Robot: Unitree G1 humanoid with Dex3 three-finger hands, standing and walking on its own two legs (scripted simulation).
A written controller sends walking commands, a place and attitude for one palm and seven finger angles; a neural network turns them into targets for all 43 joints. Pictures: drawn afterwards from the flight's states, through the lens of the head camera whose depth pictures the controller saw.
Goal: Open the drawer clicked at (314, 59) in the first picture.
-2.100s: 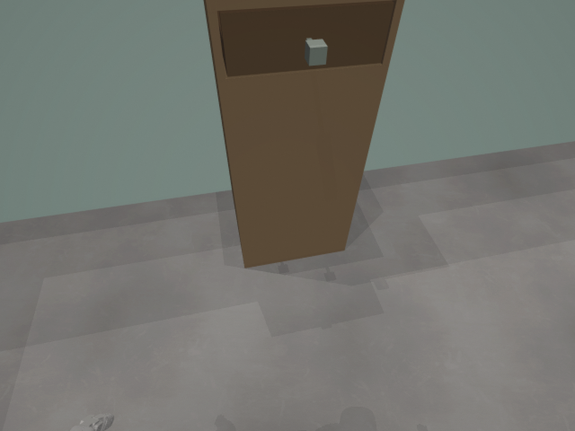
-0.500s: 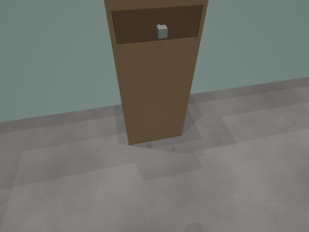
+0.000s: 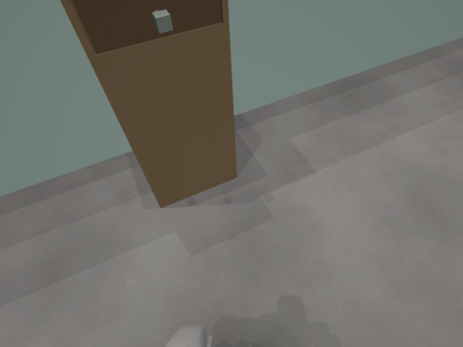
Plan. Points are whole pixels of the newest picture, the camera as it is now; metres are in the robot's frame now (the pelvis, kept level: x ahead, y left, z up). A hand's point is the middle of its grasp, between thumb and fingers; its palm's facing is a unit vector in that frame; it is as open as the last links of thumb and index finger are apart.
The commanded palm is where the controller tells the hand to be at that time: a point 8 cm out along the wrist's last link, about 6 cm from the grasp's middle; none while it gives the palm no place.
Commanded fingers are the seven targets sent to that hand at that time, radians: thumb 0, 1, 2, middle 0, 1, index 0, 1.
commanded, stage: walk to a spot facing it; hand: left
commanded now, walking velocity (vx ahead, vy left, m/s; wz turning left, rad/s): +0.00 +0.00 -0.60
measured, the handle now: (160, 18) +0.86 +0.27 +0.14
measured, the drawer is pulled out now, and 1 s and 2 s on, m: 0.00 0.00 0.00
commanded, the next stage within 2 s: none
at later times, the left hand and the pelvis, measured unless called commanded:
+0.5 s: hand out of the picture +0.10 +0.27 -0.16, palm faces -0.22 -0.95 -0.22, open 7.4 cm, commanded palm none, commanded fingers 0.00 0.90 0.90 -0.20 -0.30 -0.20 -0.30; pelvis -0.03 +0.07 +0.01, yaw -18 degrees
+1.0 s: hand (180, 346) +0.14 +0.13 -0.15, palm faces -0.57 -0.79 -0.21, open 7.4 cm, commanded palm none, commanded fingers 0.00 0.90 0.90 -0.20 -0.30 -0.20 -0.30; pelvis -0.03 +0.01 +0.01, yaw -37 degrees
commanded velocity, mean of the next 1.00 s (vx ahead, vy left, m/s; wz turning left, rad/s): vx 0.11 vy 0.00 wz -0.58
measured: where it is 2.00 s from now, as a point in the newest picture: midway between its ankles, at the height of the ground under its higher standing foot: (289, 342)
